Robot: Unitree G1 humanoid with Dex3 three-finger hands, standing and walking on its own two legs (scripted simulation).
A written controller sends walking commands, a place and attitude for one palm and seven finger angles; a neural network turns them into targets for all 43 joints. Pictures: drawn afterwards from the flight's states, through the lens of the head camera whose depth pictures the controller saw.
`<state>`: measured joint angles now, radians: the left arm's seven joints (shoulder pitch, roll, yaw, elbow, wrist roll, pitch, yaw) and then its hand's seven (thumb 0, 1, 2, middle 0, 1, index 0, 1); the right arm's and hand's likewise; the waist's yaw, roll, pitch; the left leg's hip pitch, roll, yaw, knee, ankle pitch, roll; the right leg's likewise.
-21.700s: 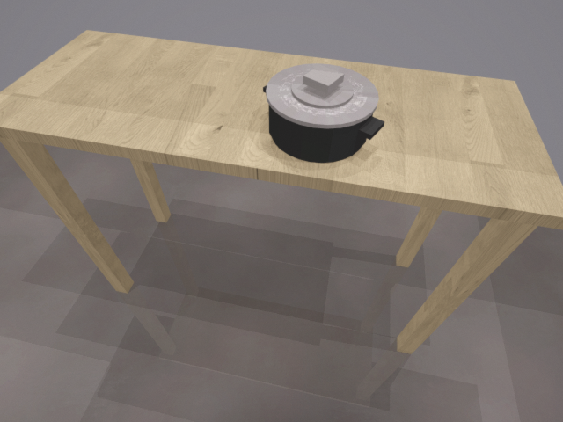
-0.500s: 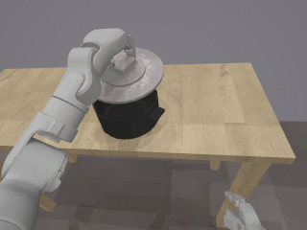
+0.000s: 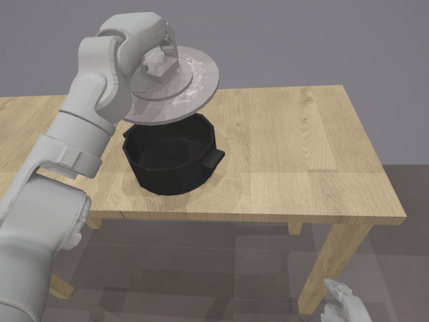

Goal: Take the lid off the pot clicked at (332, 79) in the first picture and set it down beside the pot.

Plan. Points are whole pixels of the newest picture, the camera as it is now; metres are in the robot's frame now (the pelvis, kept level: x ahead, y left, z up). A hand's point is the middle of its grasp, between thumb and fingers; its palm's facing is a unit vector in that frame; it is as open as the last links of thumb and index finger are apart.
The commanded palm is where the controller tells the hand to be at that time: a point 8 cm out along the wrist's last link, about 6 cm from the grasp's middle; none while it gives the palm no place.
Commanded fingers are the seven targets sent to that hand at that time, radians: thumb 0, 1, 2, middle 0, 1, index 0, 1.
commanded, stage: lift the lid straight up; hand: left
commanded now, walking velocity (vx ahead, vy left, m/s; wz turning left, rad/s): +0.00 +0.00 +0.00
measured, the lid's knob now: (157, 67) +0.47 +0.10 +0.27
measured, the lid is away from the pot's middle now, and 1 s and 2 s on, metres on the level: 0.02 0.05 0.18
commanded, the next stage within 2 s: move the lid sideways beside the pot in 0.38 s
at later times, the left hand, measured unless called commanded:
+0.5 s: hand (131, 59) +0.43 +0.12 +0.31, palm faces -0.01 +0.01 -1.00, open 8.9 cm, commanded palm +0.40 +0.13 +0.37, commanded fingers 0.00 0.29 1.37 -1.04 -0.68 -0.96 -0.61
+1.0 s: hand (102, 59) +0.44 +0.17 +0.31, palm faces -0.02 -0.01 -1.00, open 8.9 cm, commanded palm +0.40 +0.18 +0.37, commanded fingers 0.00 0.29 1.37 -1.04 -0.68 -0.96 -0.61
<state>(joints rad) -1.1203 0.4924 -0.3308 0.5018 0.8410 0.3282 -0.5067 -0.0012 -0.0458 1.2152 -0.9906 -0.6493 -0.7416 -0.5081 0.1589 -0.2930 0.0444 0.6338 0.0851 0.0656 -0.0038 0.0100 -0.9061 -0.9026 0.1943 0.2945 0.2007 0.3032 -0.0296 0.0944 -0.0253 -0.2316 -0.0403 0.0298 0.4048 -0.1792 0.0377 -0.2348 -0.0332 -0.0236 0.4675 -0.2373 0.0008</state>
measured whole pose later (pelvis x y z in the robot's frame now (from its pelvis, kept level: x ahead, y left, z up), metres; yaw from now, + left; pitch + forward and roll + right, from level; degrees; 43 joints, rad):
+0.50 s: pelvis +0.00 +0.01 +0.00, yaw +1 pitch +1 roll +1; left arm -1.16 0.50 -0.36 0.44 0.84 0.36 -0.55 0.00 -0.05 1.22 -1.00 -0.65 -0.74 -0.51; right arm 0.12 -0.28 0.05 0.61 0.09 0.06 0.01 0.01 -0.91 -0.90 0.19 0.29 0.20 0.30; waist 0.00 0.09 -0.03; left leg -0.24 -0.06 0.02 0.40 -0.18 0.05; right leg -0.23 -0.05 -0.03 0.45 -0.23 0.02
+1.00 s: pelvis +0.00 +0.01 +0.00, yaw +0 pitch +1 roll +1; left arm -1.14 0.59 -0.28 0.50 0.88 0.35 -0.56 0.00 -0.04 1.22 -1.00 -0.65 -0.74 -0.51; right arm 0.17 -0.29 0.05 0.61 0.09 0.07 -0.01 0.01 -0.91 -0.90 0.20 0.29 0.20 0.30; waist -0.02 0.08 -0.03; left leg -0.25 -0.05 0.03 0.40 -0.17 0.05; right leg -0.24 -0.04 -0.02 0.44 -0.22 0.01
